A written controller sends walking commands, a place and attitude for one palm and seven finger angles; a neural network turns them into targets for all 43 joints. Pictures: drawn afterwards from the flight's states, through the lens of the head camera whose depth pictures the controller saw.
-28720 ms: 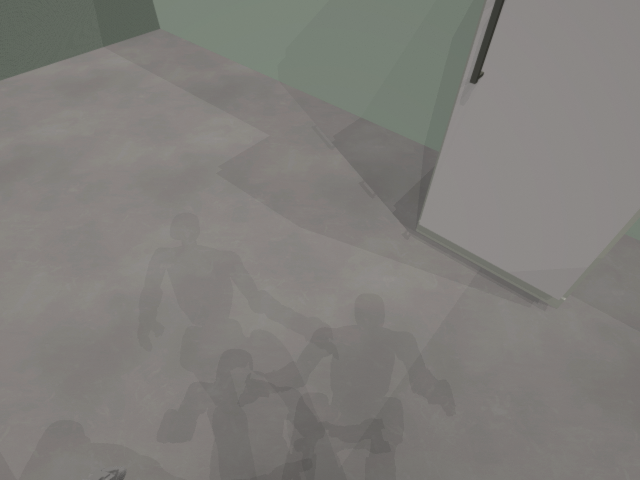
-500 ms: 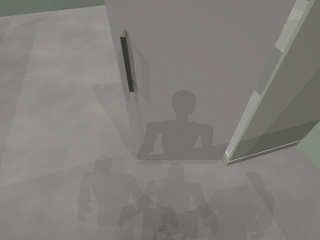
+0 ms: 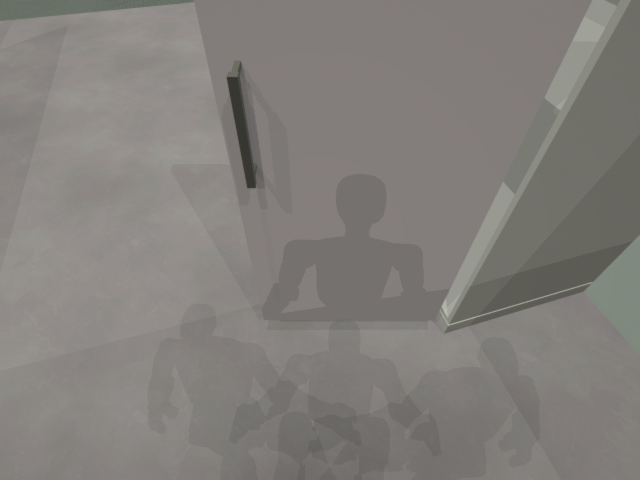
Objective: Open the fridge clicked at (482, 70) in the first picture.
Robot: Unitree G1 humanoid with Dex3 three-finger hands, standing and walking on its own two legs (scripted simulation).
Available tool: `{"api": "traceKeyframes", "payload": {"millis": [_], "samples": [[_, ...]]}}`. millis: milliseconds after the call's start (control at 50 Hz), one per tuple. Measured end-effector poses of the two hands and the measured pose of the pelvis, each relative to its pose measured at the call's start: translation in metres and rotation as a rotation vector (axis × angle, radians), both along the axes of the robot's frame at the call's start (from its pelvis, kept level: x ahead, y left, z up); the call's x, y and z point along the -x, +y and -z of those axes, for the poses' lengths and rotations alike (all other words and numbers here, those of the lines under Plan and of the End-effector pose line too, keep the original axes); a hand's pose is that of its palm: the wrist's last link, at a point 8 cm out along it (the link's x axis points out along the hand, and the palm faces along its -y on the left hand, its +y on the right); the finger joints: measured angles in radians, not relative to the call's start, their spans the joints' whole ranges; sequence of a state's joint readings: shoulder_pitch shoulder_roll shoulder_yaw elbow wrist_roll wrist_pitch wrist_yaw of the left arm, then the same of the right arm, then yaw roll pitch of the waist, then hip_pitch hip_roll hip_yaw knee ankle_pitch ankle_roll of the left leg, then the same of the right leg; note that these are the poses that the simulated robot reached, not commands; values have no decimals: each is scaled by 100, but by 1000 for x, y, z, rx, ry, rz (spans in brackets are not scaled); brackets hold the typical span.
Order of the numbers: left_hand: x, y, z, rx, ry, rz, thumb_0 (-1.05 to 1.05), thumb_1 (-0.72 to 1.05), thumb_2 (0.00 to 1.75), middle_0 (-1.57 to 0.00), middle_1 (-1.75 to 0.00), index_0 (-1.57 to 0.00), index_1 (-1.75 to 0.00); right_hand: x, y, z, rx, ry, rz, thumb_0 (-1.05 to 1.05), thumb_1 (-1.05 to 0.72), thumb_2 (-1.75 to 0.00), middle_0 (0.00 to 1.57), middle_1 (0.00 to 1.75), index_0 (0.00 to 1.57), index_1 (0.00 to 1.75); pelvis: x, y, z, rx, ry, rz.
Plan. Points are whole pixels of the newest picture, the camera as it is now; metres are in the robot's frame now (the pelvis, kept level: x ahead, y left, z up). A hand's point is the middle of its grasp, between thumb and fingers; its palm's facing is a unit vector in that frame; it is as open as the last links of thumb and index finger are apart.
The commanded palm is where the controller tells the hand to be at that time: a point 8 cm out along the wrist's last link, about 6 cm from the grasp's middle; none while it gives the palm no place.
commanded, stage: look to check the result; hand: left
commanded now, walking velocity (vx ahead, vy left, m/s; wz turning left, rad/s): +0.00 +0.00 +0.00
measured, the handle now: (244, 130) +0.65 +0.17 +0.07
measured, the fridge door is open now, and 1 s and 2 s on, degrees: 73 73 73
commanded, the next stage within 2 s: stand and wait in 0.30 s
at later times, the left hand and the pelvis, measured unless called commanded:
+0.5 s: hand out of the picture +0.10 +0.22 -0.16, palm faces -0.02 -0.95 -0.32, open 7.4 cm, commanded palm none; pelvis +0.02 -0.01 +0.00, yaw +0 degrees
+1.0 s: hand out of the picture +0.09 +0.21 -0.16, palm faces -0.02 -0.95 -0.32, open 7.4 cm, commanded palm none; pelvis +0.02 -0.02 +0.00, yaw -1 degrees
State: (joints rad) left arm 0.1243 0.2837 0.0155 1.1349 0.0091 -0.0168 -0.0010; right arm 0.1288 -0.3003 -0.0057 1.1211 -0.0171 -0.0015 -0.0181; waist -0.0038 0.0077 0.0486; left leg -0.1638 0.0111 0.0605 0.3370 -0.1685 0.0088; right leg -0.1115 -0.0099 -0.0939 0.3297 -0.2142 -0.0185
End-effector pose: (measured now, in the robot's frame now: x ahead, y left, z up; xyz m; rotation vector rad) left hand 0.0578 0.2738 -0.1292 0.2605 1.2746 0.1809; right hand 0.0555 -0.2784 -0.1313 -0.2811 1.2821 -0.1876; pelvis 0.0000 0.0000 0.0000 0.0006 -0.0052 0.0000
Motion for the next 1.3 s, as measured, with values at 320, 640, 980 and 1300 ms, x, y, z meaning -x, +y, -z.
{"api": "traceKeyframes", "payload": {"millis": [320,640,980,1300], "samples": [[-19,5,-10,-43,-23,8,1,91,90,-20,-30,-20,-30,-27,-14,-2,6,-38,-16,0,-91,-90,21,30,21,30,-11,-8,-1,-4,1,3],[-38,-12,-8,-24,-56,26,1,91,90,-21,-30,-20,-30,-29,-23,-4,13,-41,-3,0,-91,-90,21,30,21,30,-18,-17,-1,-6,-3,9],[-27,-14,-7,-27,-20,21,1,91,90,-21,-30,-20,-30,-9,-24,0,4,7,19,0,-91,-90,21,30,21,30,-17,-20,-1,-4,-5,15],[-26,-15,-5,-18,-23,23,1,91,90,-21,-30,-20,-30,-10,-21,-1,5,-5,18,0,-91,-90,21,30,21,30,-15,-18,-1,-3,-7,16]]}}
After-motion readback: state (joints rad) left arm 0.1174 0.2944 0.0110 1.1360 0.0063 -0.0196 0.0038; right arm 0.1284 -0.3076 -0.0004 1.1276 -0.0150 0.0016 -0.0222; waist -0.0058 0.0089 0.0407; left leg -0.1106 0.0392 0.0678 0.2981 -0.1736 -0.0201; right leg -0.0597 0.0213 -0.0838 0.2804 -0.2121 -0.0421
